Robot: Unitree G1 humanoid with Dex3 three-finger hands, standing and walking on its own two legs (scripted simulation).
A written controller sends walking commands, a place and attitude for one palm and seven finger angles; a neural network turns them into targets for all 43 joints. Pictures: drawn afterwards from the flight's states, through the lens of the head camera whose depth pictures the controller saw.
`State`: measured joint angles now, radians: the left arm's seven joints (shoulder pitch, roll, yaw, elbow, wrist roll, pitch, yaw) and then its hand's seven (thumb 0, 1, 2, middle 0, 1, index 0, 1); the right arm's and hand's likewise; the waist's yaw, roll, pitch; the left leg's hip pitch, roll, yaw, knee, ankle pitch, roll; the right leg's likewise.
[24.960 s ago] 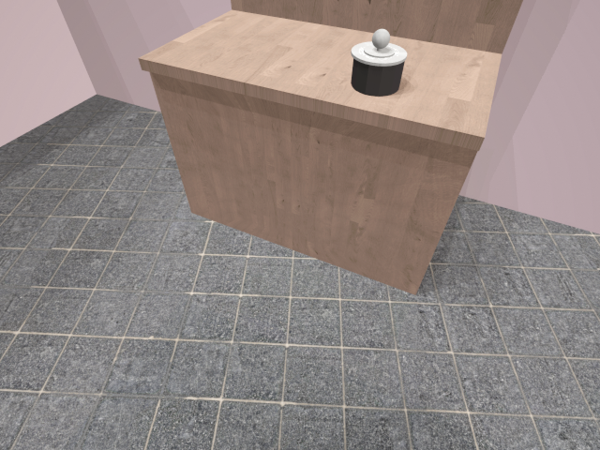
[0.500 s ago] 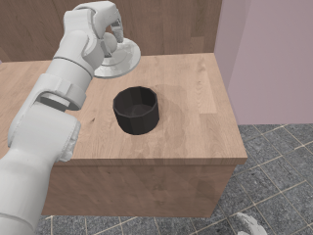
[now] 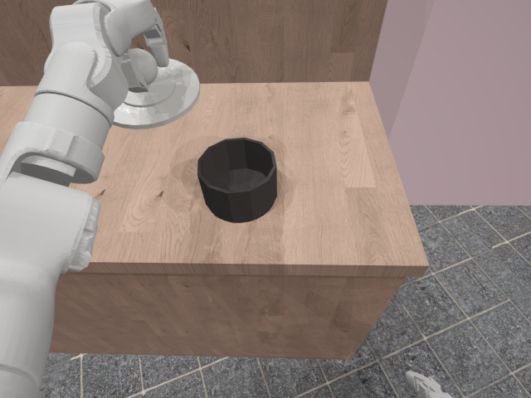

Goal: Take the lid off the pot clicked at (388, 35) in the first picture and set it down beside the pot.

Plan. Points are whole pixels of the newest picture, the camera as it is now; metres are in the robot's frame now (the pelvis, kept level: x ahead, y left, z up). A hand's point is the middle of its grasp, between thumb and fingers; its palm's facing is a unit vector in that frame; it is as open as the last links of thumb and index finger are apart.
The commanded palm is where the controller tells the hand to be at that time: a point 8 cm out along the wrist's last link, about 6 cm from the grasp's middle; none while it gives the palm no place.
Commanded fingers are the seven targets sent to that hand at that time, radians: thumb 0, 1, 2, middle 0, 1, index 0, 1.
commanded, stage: move the lid sideways beside the pot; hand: left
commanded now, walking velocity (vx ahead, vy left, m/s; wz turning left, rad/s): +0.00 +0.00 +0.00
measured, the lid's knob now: (139, 67) +0.51 +0.17 +0.25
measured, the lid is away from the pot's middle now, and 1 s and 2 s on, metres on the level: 0.12 0.24 0.23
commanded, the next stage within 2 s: lower the lid onto the table in 1.20 s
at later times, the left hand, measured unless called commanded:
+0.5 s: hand (91, 66) +0.48 +0.22 +0.27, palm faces -0.17 -0.03 -0.98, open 7.7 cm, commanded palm +0.46 +0.22 +0.34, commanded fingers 0.00 0.65 0.94 -0.86 -1.03 -0.86 -1.02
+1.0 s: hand (47, 70) +0.47 +0.27 +0.27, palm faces -0.20 -0.05 -0.98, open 7.7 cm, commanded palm +0.47 +0.28 +0.34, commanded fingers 0.00 0.65 0.94 -0.86 -1.03 -0.86 -1.02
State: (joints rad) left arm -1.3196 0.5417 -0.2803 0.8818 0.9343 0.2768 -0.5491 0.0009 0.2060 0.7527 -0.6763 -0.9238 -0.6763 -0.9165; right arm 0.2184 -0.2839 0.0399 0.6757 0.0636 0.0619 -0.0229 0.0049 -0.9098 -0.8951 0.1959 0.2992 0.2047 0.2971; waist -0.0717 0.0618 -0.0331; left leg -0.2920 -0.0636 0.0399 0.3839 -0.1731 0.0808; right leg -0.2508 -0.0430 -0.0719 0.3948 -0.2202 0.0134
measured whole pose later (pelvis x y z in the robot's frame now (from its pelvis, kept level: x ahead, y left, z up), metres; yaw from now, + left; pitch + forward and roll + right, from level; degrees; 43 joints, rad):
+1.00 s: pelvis +0.00 +0.01 +0.00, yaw +0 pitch +6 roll -1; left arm -1.28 0.77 -0.18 0.92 0.97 0.16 -0.58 0.00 0.21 0.75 -0.68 -0.92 -0.68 -0.92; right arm 0.27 -0.30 0.03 0.68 0.08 0.10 -0.05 0.00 -0.91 -0.89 0.20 0.30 0.21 0.30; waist -0.08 0.05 -0.02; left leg -0.33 -0.06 0.03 0.41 -0.18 0.09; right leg -0.26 -0.03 -0.08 0.36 -0.20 0.02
